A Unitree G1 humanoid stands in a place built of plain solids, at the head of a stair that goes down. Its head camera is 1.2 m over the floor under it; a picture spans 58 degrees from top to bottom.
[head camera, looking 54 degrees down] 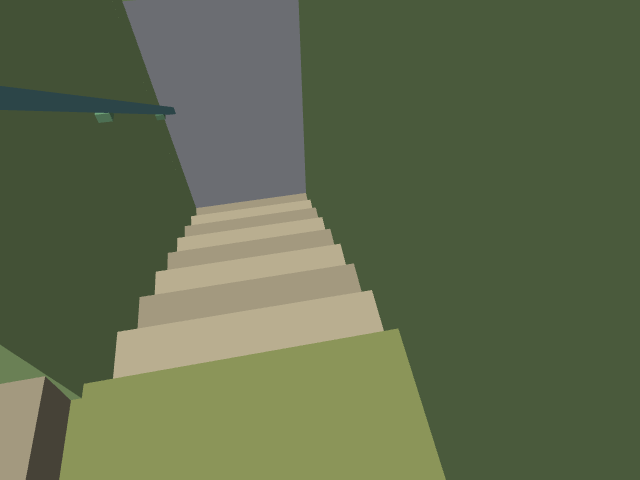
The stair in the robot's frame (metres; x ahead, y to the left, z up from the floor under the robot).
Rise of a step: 0.19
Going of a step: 0.24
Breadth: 0.90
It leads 11 degrees to the left of straight ahead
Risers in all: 9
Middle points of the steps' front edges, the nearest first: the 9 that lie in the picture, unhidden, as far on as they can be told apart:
0.46 0.21 0.00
0.70 0.25 -0.19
0.94 0.30 -0.37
1.17 0.34 -0.56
1.41 0.38 -0.74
1.64 0.43 -0.93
1.88 0.47 -1.11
2.12 0.52 -1.30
2.35 0.56 -1.48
